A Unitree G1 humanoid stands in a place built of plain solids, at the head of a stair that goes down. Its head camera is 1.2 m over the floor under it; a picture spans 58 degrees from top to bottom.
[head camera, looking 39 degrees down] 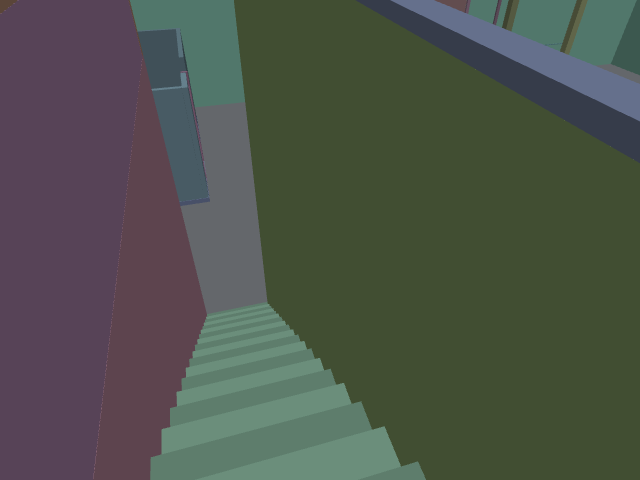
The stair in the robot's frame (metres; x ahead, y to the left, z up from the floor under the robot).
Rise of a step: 0.19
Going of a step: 0.22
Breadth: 0.90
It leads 16 degrees to the left of straight ahead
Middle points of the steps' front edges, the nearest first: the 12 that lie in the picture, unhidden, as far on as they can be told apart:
0.71 0.19 -0.38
0.93 0.25 -0.58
1.15 0.31 -0.77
1.36 0.37 -0.96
1.58 0.43 -1.16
1.79 0.50 -1.35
2.01 0.56 -1.54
2.23 0.62 -1.73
2.44 0.68 -1.93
2.66 0.74 -2.12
2.88 0.80 -2.31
3.09 0.86 -2.50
